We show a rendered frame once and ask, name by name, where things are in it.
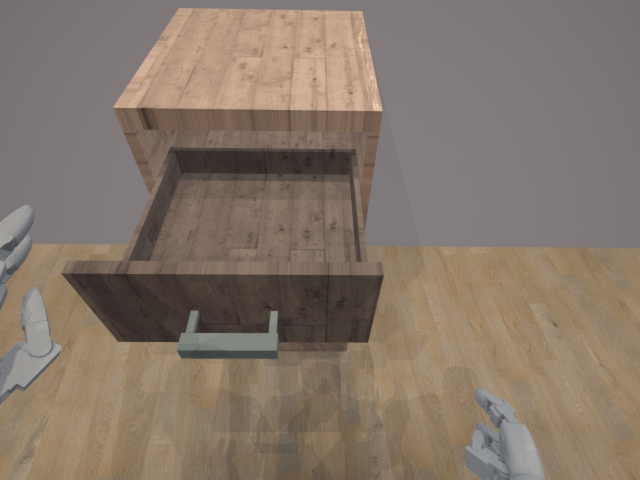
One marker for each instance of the robot right hand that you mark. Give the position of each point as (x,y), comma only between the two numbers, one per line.
(509,453)

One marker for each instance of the handle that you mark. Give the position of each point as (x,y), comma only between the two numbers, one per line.
(194,345)

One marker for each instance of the drawer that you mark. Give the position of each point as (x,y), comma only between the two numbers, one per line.
(236,233)

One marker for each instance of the cabinet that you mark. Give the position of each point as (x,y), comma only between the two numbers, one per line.
(256,78)

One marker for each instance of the robot left hand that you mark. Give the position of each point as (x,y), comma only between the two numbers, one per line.
(24,362)

